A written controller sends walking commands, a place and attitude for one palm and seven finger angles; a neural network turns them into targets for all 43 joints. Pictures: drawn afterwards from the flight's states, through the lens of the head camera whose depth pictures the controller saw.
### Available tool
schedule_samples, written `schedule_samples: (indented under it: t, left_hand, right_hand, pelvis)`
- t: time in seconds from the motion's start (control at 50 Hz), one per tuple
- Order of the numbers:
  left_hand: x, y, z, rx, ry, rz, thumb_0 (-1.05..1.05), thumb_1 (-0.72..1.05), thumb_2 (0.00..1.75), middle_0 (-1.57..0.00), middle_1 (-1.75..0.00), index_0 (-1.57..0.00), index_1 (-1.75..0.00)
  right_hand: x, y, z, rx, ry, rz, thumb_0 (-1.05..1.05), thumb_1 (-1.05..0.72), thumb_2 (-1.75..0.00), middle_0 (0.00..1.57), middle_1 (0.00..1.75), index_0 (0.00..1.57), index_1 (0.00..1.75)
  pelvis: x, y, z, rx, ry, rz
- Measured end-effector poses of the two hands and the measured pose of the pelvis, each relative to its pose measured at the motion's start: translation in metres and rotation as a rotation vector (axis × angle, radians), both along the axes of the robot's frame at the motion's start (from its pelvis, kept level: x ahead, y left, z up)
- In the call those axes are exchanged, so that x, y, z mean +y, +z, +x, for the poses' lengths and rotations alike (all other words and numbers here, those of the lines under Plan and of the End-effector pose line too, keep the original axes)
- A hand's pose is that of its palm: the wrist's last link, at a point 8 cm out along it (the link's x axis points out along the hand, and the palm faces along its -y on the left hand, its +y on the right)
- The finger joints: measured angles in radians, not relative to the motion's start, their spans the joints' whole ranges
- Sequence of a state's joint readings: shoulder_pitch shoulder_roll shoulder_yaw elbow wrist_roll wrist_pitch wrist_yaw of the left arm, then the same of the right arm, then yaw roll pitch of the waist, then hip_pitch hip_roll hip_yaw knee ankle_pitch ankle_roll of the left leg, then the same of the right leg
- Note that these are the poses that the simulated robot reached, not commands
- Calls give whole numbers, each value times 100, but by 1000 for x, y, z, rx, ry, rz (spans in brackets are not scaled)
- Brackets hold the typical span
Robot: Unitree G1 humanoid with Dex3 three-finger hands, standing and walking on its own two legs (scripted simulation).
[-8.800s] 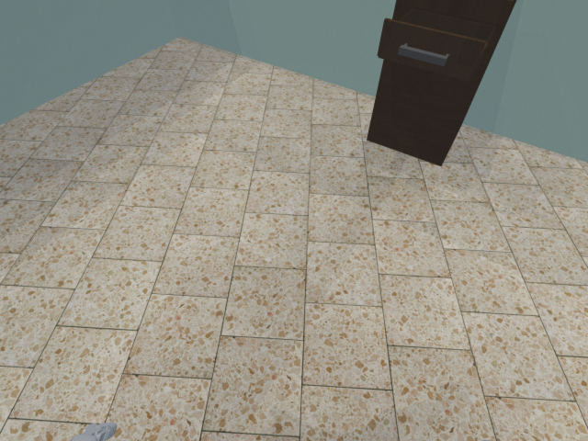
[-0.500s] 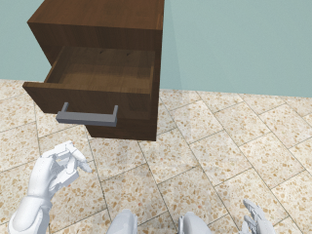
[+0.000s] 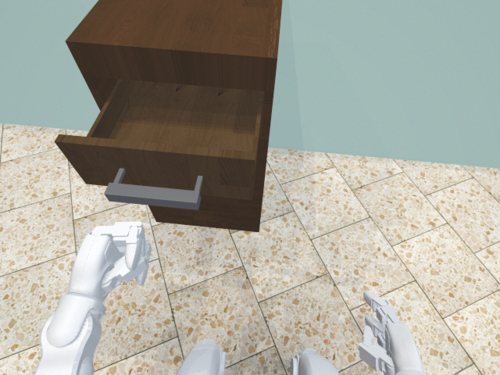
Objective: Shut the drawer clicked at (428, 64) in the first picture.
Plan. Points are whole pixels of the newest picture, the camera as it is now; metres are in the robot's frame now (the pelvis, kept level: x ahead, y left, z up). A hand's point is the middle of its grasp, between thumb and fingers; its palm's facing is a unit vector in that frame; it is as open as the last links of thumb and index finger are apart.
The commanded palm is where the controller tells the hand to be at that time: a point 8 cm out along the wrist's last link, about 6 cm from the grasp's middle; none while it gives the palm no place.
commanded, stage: raise the hand and make a fist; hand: left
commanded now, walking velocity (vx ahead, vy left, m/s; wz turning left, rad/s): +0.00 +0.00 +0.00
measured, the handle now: (157, 186) +0.46 +0.22 -0.05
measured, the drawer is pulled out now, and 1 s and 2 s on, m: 0.20 0.20 0.20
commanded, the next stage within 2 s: bring the fist close to the handle in 0.44 s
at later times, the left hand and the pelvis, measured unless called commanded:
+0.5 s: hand (136, 262) +0.26 +0.18 +0.05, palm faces -0.04 -1.00 -0.07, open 3.3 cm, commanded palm +0.25 +0.24 +0.05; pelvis +0.00 -0.02 +0.01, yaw +0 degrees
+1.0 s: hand (154, 246) +0.31 +0.18 +0.01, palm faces -0.08 -1.00 -0.04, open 3.3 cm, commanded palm +0.29 +0.23 +0.01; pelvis -0.02 -0.01 -0.03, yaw -1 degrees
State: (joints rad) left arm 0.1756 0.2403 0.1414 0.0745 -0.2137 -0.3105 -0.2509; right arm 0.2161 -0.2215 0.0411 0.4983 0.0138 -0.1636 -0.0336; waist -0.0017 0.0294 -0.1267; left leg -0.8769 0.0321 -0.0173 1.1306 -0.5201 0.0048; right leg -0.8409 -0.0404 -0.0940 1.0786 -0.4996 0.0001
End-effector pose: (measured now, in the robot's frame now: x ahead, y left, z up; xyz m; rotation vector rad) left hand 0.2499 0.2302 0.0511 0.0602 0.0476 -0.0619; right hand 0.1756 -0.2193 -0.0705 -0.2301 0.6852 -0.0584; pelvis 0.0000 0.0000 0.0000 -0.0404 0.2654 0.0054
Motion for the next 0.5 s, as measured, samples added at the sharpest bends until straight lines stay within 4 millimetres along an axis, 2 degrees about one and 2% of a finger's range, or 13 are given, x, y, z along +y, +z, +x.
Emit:
schedule_samples:
  t: [0.14,0.28,0.38,0.5]
  left_hand:
    - [0,4,12,6,1,3,2,90,90,-140,-159,-139,-160]
    - [1,4,9,16,9,8,2,90,90,-140,-160,-140,-160]
    - [6,4,3,7,27,11,2,90,90,-140,-160,-140,-160]
    - [7,5,-5,-6,21,10,2,90,90,-140,-160,-140,-160]
  right_hand:
    - [-19,-2,-15,55,-43,-18,1,-90,-90,20,30,20,30]
    - [-40,0,-27,83,-85,-43,1,-90,-90,20,30,20,30]
    - [-49,0,-28,84,-97,-53,1,-90,-90,20,30,20,30]
    - [-49,-1,-21,58,-89,-45,1,-90,-90,20,30,20,30]
  pelvis:
    - [-6,4,3,-3,-6,8]
    - [-12,7,6,-4,-12,15]
    - [-16,7,6,-5,-11,18]
    - [-19,6,5,-7,-7,18]
